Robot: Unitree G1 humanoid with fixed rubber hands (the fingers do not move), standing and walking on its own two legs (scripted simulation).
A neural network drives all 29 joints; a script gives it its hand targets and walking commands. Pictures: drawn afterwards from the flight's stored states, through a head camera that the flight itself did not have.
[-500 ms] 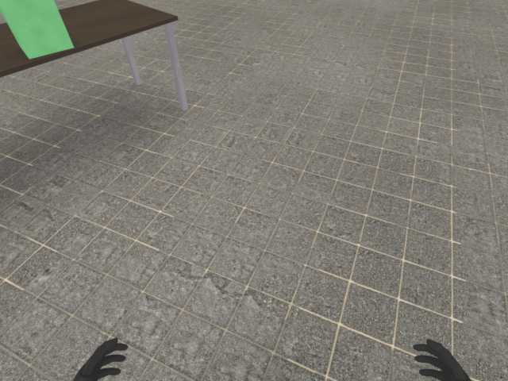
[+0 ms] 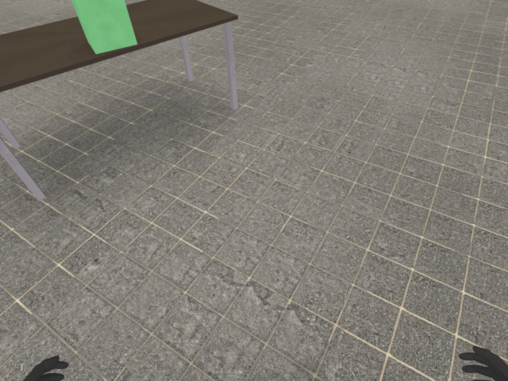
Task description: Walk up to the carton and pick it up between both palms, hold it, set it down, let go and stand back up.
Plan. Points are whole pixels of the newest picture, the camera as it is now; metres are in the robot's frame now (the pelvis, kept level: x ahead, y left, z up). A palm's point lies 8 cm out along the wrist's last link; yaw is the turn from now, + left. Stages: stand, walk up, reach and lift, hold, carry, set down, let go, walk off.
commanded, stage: walk up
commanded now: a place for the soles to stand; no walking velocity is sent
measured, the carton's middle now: (103, 16) +1.69 +0.86 +0.00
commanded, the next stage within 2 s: none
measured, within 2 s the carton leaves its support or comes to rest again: neither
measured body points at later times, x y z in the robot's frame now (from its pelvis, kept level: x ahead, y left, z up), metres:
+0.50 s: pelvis +0.20 +0.08 +0.01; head +0.23 +0.11 +0.46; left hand +0.31 +0.44 -0.06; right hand +0.35 -0.23 -0.05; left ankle +0.08 +0.16 -0.73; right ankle +0.32 -0.02 -0.69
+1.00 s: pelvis +0.42 +0.11 +0.01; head +0.45 +0.09 +0.46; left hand +0.36 +0.45 -0.04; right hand +0.64 -0.14 -0.09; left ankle +0.39 +0.26 -0.67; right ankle +0.38 +0.01 -0.73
